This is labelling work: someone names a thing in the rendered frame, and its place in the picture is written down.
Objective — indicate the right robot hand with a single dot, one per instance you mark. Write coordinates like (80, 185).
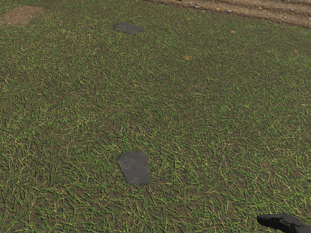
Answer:
(284, 222)

